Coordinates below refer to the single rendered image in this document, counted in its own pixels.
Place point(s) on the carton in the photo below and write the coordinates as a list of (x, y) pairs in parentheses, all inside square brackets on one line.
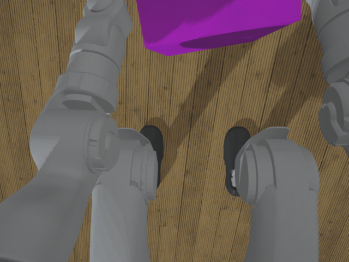
[(173, 27)]

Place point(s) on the robot left upper arm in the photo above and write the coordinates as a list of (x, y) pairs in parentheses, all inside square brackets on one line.
[(71, 148)]

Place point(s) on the robot left forearm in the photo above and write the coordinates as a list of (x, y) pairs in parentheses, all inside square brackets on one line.
[(90, 80)]

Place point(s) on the robot right thigh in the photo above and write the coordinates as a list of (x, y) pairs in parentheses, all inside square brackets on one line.
[(284, 224)]

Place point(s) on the robot right forearm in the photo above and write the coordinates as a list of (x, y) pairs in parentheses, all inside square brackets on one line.
[(331, 21)]

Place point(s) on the left robot foot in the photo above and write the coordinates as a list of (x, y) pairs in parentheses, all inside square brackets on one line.
[(154, 135)]

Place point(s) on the robot right upper arm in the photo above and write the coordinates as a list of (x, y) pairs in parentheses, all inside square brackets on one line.
[(334, 114)]

